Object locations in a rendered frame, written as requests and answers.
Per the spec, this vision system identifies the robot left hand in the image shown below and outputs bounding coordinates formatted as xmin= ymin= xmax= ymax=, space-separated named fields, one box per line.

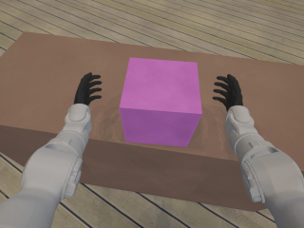
xmin=74 ymin=72 xmax=102 ymax=106

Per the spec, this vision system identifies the robot right hand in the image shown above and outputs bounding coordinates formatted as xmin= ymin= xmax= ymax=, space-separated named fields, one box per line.
xmin=213 ymin=74 xmax=243 ymax=111

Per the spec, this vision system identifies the carton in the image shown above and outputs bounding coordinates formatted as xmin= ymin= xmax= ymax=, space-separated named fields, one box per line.
xmin=119 ymin=57 xmax=202 ymax=147

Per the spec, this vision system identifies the pedestal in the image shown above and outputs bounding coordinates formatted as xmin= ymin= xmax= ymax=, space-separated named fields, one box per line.
xmin=0 ymin=31 xmax=304 ymax=212

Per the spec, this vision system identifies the robot left forearm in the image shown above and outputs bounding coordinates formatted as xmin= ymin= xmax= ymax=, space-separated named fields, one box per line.
xmin=21 ymin=104 xmax=92 ymax=188

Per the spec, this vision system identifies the right robot upper arm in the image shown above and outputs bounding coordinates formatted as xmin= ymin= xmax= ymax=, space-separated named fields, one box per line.
xmin=240 ymin=151 xmax=304 ymax=228

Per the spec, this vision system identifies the left robot upper arm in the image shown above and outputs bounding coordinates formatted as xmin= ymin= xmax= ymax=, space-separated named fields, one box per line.
xmin=0 ymin=147 xmax=83 ymax=228

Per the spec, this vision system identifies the robot right forearm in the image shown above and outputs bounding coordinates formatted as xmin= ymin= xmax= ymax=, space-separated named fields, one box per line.
xmin=224 ymin=105 xmax=304 ymax=188

